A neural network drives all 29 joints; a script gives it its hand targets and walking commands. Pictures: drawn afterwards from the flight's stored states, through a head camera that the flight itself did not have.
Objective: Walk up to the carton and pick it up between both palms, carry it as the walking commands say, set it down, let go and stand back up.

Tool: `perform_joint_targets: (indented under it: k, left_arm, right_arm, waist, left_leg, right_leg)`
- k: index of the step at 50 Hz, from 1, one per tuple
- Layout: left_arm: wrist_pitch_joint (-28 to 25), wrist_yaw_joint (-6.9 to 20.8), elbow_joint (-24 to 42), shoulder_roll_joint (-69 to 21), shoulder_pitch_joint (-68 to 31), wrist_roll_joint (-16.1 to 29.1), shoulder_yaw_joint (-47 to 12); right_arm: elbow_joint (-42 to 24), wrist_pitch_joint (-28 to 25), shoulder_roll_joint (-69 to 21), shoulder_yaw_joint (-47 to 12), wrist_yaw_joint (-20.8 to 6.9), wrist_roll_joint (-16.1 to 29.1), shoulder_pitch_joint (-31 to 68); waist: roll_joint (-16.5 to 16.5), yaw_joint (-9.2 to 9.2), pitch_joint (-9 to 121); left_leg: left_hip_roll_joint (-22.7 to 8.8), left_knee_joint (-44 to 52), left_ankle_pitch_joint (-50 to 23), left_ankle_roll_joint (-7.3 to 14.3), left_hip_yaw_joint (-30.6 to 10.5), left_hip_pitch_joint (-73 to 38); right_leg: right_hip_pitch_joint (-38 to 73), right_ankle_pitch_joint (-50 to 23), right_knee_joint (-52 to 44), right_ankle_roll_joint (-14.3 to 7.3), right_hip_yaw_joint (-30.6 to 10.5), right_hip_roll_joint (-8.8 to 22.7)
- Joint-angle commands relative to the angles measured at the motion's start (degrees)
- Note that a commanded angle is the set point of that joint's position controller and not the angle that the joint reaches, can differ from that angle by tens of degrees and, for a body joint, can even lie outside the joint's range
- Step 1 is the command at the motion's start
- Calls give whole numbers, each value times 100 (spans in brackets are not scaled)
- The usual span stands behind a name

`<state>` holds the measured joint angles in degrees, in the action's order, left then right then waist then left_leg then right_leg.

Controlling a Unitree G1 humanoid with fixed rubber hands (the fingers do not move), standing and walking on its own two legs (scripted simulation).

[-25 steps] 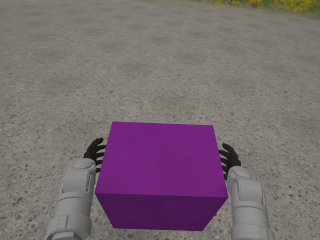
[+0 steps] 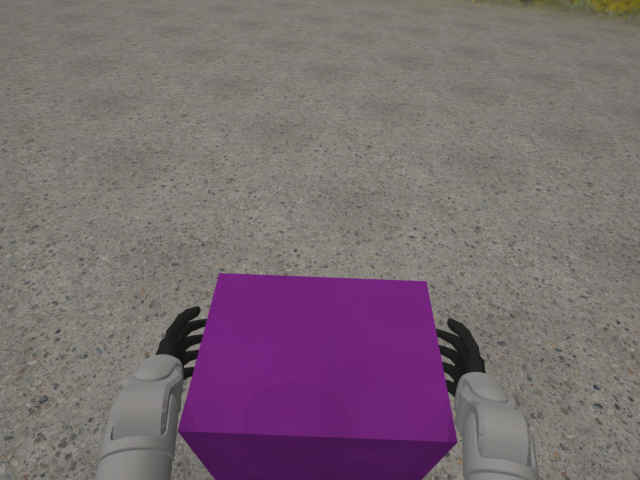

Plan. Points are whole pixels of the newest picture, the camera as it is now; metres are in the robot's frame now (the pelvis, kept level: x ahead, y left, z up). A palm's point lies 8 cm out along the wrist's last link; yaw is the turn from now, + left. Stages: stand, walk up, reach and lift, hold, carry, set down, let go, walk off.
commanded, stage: set down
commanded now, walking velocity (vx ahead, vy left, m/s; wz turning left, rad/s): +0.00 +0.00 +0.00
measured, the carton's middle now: (318, 392) +0.29 -0.02 -0.06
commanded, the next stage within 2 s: none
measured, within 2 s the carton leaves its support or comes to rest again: neither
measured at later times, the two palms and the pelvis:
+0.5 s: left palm (185, 382) +0.29 +0.16 -0.03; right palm (456, 396) +0.25 -0.21 -0.02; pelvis -0.02 +0.00 -0.01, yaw +0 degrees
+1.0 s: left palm (205, 393) +0.33 +0.15 -0.13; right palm (436, 407) +0.28 -0.21 -0.12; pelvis -0.06 +0.01 -0.07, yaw +0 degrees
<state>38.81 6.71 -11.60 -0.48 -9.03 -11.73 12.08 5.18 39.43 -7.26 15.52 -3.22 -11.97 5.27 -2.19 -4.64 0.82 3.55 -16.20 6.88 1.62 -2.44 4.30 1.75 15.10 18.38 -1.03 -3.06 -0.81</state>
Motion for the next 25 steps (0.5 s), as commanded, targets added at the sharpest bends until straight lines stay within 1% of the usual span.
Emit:
perform_joint_targets:
  k: [1, 4, 7, 11, 16, 20, 25]
  left_arm:
    - [-267, 855, 742, -4475, -2410, 1119, -3130]
    - [-277, 793, 606, -4379, -2192, 997, -2987]
    - [-401, 773, 510, -4358, -2140, 948, -2912]
    - [-746, 772, 342, -4343, -2272, 921, -2862]
    - [-1288, 775, -2, -4303, -2576, 909, -2844]
    - [-1579, 793, -456, -4278, -2871, 805, -2688]
    - [-1655, 870, -1100, -4353, -3194, 616, -2347]
  right_arm:
    - [-73, -109, -3754, -3128, -965, 1000, 2344]
    - [61, -156, -3521, -2928, -938, 857, 2121]
    - [104, -296, -3438, -2793, -917, 758, 2063]
    - [172, -630, -3449, -2696, -904, 686, 2185]
    - [389, -1154, -3546, -2723, -906, 777, 2595]
    - [866, -1463, -3639, -2576, -923, 814, 2944]
    - [1497, -1571, -3689, -2130, -993, 713, 3296]
  waist:
    - [207, 89, 788]
    - [279, 84, 720]
    - [256, 41, 790]
    - [163, -11, 1059]
    - [90, 2, 1666]
    - [120, -6, 1911]
    - [272, -70, 1880]
  left_leg:
    - [36, -168, -1241, 4, -449, -1426]
    - [37, -199, -1397, -37, -433, -1426]
    - [42, -301, -1579, -66, -426, -1372]
    - [66, -544, -1689, -69, -402, -1103]
    - [104, -940, -1599, 0, -331, -613]
    - [124, -1203, -1281, 79, -286, -256]
    - [118, -1382, -817, 139, -254, 68]
  right_leg:
    - [-1159, -1675, -345, 64, -257, -143]
    - [-1198, -1779, -301, 60, -253, -180]
    - [-1260, -1973, -203, 64, -242, -212]
    - [-1387, -2263, 30, 83, -212, -235]
    - [-1628, -2511, 437, 104, -177, -213]
    - [-2013, -2275, 675, 84, -156, -167]
    - [-2632, -1623, 806, 16, -122, -122]
